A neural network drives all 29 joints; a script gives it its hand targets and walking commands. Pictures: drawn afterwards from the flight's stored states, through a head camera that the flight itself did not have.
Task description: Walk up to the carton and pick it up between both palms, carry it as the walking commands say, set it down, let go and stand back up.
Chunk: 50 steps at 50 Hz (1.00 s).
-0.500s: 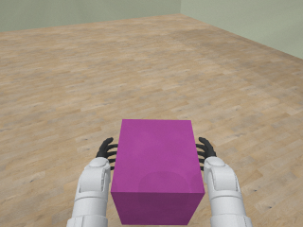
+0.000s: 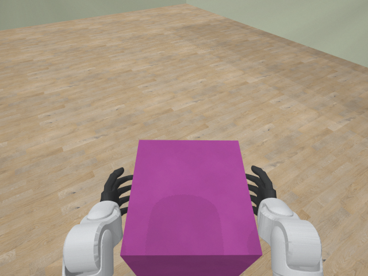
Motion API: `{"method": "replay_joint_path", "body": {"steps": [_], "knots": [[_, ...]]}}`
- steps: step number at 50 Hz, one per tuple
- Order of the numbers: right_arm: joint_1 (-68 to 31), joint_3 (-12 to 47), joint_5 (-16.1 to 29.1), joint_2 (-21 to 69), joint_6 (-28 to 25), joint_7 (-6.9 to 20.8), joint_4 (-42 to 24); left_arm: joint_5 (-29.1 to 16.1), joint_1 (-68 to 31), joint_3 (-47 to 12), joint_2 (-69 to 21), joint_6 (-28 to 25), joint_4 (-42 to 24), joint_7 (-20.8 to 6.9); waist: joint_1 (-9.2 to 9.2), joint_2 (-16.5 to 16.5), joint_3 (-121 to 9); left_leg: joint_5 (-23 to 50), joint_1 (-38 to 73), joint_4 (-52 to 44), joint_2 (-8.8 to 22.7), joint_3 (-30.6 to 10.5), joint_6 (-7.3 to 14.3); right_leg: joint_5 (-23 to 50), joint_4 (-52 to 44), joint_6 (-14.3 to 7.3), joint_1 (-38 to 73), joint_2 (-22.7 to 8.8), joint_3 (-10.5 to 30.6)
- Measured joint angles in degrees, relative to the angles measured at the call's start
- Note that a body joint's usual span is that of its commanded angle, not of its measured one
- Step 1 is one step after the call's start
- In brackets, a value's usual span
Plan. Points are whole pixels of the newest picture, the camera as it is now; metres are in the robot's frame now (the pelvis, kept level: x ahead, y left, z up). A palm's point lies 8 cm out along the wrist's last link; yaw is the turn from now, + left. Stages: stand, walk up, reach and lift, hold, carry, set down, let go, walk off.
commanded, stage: carry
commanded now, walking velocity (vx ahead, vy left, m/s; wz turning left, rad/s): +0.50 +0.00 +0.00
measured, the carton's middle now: (187, 215) +0.26 +0.01 +0.03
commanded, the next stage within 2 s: none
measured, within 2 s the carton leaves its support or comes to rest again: neither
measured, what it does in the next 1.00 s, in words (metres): walks ahead: right foot, then left foot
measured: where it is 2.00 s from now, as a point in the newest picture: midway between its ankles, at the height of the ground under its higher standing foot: (188, 141)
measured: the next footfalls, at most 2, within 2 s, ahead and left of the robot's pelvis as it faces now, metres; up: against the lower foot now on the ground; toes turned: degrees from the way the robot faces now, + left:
right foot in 0.26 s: +0.32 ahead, -0.12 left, +0.00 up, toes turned -10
left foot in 0.70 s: +0.60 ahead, +0.10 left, +0.00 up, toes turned +11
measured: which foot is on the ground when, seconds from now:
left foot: down 0.00-0.28, up 0.30-0.68, down 0.70-1.00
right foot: up 0.00-0.24, down 0.26-0.72, up 0.74-1.00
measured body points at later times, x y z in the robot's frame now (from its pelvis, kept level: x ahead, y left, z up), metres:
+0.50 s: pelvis +0.30 -0.04 +0.01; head +0.31 -0.05 +0.46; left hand +0.53 +0.13 +0.09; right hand +0.56 -0.16 +0.08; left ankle +0.33 +0.11 -0.69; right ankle +0.28 -0.11 -0.74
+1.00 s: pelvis +0.63 +0.02 +0.01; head +0.64 +0.04 +0.46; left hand +0.88 +0.16 +0.09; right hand +0.87 -0.14 +0.10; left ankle +0.56 +0.09 -0.74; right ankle +0.71 -0.13 -0.68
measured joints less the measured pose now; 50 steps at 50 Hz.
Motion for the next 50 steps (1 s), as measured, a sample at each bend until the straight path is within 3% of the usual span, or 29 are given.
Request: {"method": "replay_joint_path", "body": {"steps": [3, 7, 11, 13, 14, 16, 19, 24, 28, 34, 35, 36, 38, 41, 46, 50], "knots": [[2.2, -0.1, 0.4, 0.1, 1.2, -0.7, -2.2, -0.6, 0.9, -0.8, -0.1, 0.8, -0.3, 0.1, -0.93, 1.2, 0.4, -0.4, 5.1, -4.9, 0.8, 0.0, -1.0, 3.8, 1.5, 0.2, -6.2, -0.4, -1.8], [3.3, -0.3, 0.9, 0.1, 1.2, -0.9, -5.4, -0.8, 1.5, -1.9, -0.1, 0.3, -2.4, 0.2, -2.31, 1.8, 2.7, -2.4, 11.5, -8.3, 2.0, -0.4, -2.2, 11.7, -9.1, 0.4, -10.3, -0.7, -3.9], [3.8, -0.2, 1.3, 0.1, 1.4, -0.9, -7.9, -0.8, 2.2, -2.5, -0.1, 0.4, -5.1, 0.3, -2.54, 2.5, 4.2, -8.2, 17.0, -6.5, 3.8, -0.6, -4.4, 18.9, -19.0, -0.8, -9.4, 0.7, -7.1], [3.9, -0.4, 1.2, 0.1, 1.5, -0.9, -8.7, -0.8, 1.6, -2.7, -0.1, 0.7, -5.3, 0.3, -2.2, 2.3, 4.5, -13.2, 16.5, 1.9, 5.1, -0.8, -5.1, 21.5, -21.9, -2.4, -6.6, 1.3, -8.5], [3.6, -0.9, 1.2, 0.0, 1.6, -0.8, -8.2, -0.6, 1.1, -3.0, -0.1, 0.5, -4.1, 0.3, -1.51, 2.8, 4.4, -12.8, 13.3, 10.6, 6.3, -1.7, -4.7, 21.1, -19.1, -3.7, -7.1, 1.5, -9.0], [3.3, -1.7, 1.0, 0.0, 2.0, -0.7, -6.4, -0.6, 0.8, -3.1, -0.1, 0.3, -1.6, 0.4, -0.29, 2.3, 4.3, -11.3, 4.0, 29.5, 5.1, -6.8, -3.6, 17.1, -16.6, -5.0, -6.5, 1.2, -9.4], [3.2, -1.4, 1.0, 0.0, 2.2, -0.1, -4.5, -0.5, 2.0, -2.7, -0.2, 0.2, -0.6, 0.4, 0.85, 1.6, 5.0, -5.7, -7.1, 40.0, 3.7, -9.0, -3.2, 16.0, -21.7, -4.0, -1.4, 1.0, -9.4], [4.3, 0.3, 0.1, 0.2, 0.2, 0.7, -5.5, -0.5, 3.9, -2.4, -0.3, -1.3, -3.3, 0.4, 2.6, 0.7, 6.3, 1.9, -15.5, 26.1, 4.4, -7.2, -3.6, 16.3, -31.9, -3.1, 8.5, 1.0, -8.3], [5.2, 1.1, -0.4, 0.2, -0.4, 0.9, -8.4, -0.9, 4.3, -2.6, -0.4, -1.6, -5.9, 0.3, 2.7, 0.6, 6.7, 8.3, -17.3, 13.8, 4.9, -5.4, -3.5, 14.3, -36.3, -1.8, 15.8, 1.1, -7.5], [5.9, 0.9, -0.5, 0.3, 0.8, 0.9, -10.7, -0.5, 3.7, -3.3, -0.3, 0.2, -7.5, 0.2, 1.83, 0.0, 5.8, 12.1, -11.9, 2.2, 3.1, 0.1, -2.2, 4.9, -33.5, 1.6, 24.4, 0.0, -6.0], [5.5, 0.9, -0.4, 0.3, 0.9, 1.0, -10.3, -0.2, 3.4, -3.2, -0.2, 0.6, -7.6, 0.2, 1.64, -0.3, 5.6, 11.8, -10.0, 1.3, 2.5, 0.9, -1.0, 2.0, -30.0, 2.3, 24.5, -0.7, -5.5], [4.9, 1.2, -0.5, 0.2, 0.5, 1.0, -8.8, 0.0, 2.9, -2.6, -0.1, 1.0, -7.1, 0.1, 1.05, -1.7, 5.5, 10.4, -10.0, 3.7, 1.8, 1.9, 0.6, 0.5, -23.4, 2.3, 22.4, -2.6, -5.3], [3.7, 1.3, -0.7, 0.1, 0.5, 0.9, -6.0, 0.3, 2.0, -1.6, -0.1, 1.6, -5.3, -0.1, -0.3, -2.0, 5.3, 6.2, -9.8, 6.4, 1.5, 2.6, 2.1, -0.3, -4.0, 1.7, 13.6, -2.5, -2.1], [4.0, 0.6, -0.5, 0.2, 0.8, 0.9, -5.0, 0.6, 2.1, -2.0, -0.1, 1.7, -3.8, -0.1, -1.33, -1.1, 6.0, 5.2, -5.0, 1.8, 1.4, 2.7, 1.3, 3.6, 11.8, 0.8, 1.8, -0.9, 0.0], [5.3, 0.3, 0.0, 0.3, -0.3, 0.9, -7.2, 1.1, 3.4, -3.4, -0.3, -0.3, -5.0, -0.3, -2.47, -0.2, 7.4, 4.7, 4.3, -7.5, 1.1, 1.8, 0.9, 11.6, 5.2, 1.1, -8.9, -1.9, -1.3], [5.4, 0.7, 0.0, 0.3, -0.8, 1.1, -8.8, 1.2, 3.7, -3.6, -0.3, -0.6, -7.1, -0.3, -1.71, 0.0, 7.9, 2.4, 11.1, -11.6, 1.3, 1.1, -0.2, 18.7, -4.6, 1.3, -12.8, -2.7, -2.6]]}}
